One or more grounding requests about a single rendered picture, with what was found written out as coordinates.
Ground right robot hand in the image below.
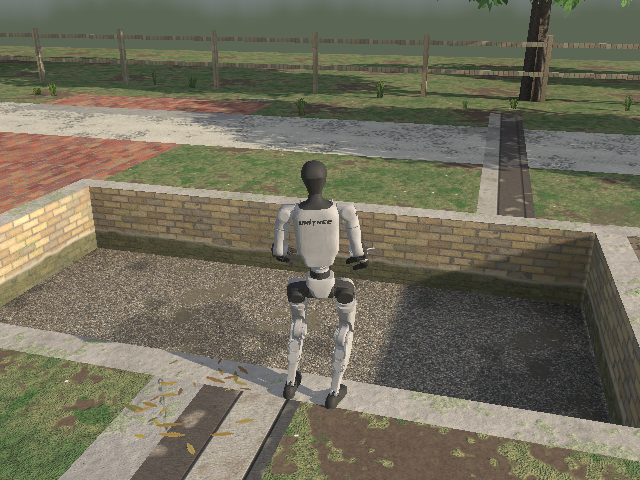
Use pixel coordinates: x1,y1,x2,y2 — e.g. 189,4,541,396
346,257,369,270

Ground right robot shin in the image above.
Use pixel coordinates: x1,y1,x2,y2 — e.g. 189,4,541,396
330,331,353,397

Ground robot right upper arm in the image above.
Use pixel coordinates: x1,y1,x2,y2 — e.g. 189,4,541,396
336,203,364,257

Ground right robot forearm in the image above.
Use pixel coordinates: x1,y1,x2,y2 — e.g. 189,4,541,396
355,242,368,263

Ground left robot forearm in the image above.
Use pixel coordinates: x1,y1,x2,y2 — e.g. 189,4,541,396
271,243,288,259

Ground left robot hand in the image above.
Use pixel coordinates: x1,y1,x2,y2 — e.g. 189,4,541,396
276,247,300,264

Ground robot left upper arm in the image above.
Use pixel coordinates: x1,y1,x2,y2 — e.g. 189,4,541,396
273,204,295,256

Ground right robot thigh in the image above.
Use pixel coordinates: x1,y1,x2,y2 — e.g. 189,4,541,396
333,278,357,347

